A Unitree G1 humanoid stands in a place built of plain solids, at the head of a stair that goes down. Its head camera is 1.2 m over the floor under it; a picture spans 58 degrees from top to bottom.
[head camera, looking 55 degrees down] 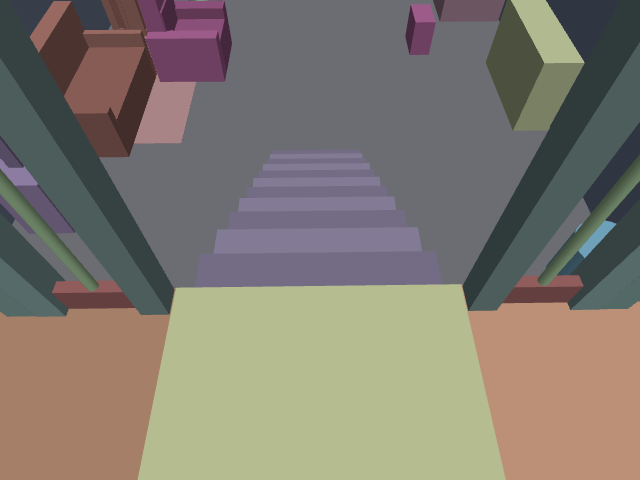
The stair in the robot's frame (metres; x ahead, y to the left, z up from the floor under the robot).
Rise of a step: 0.18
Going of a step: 0.25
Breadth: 0.90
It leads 1 degrees to the left of straight ahead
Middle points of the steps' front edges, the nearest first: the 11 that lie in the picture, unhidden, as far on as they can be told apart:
0.66 0.00 0.00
0.91 0.01 -0.18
1.15 0.01 -0.35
1.40 0.01 -0.53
1.64 0.02 -0.71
1.89 0.02 -0.89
2.13 0.02 -1.07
2.38 0.03 -1.24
2.62 0.03 -1.42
2.87 0.03 -1.60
3.11 0.04 -1.78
